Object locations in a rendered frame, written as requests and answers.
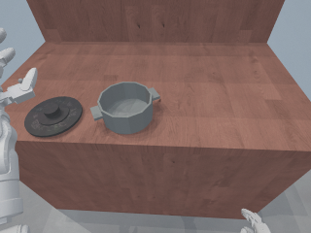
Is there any knob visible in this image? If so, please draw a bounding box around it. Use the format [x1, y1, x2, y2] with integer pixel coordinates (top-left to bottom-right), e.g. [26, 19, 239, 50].
[43, 103, 60, 117]

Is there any table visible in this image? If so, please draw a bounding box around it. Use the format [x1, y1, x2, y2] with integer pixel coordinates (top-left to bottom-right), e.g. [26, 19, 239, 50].
[1, 0, 311, 219]

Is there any robot left forearm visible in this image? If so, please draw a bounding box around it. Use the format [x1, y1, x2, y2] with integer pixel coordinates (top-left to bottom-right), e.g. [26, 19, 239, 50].
[0, 110, 23, 225]

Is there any robot left hand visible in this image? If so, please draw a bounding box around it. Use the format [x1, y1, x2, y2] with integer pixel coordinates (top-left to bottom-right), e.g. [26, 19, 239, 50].
[0, 27, 38, 111]

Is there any lid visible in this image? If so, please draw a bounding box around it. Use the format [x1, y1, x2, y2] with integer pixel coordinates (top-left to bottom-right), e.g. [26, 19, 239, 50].
[24, 96, 83, 138]

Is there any robot right hand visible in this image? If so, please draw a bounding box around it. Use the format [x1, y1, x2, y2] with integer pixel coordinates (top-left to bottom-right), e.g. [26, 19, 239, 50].
[240, 208, 271, 233]

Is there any pot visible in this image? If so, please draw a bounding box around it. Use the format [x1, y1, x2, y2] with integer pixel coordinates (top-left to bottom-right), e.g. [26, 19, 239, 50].
[90, 82, 160, 135]

